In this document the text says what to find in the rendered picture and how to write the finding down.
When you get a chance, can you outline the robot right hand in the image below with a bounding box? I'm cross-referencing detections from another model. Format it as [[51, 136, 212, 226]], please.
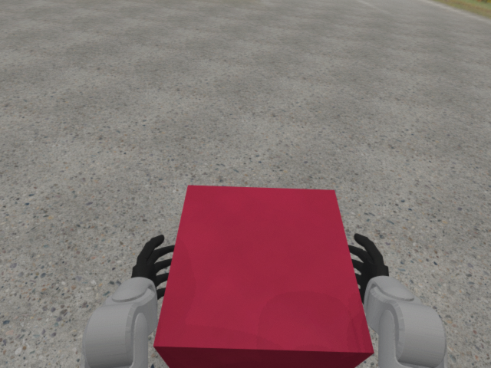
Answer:
[[348, 233, 389, 304]]

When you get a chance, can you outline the right robot forearm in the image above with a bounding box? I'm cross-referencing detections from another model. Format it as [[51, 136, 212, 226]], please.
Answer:
[[364, 276, 448, 368]]

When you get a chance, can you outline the robot left hand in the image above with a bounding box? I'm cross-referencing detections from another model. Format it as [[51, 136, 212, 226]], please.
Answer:
[[131, 235, 175, 300]]

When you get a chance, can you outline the carton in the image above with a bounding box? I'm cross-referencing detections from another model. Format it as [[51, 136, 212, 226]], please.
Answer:
[[153, 185, 374, 368]]

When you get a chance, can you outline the left robot forearm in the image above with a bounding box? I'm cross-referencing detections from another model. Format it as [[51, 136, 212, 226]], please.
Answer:
[[81, 277, 158, 368]]

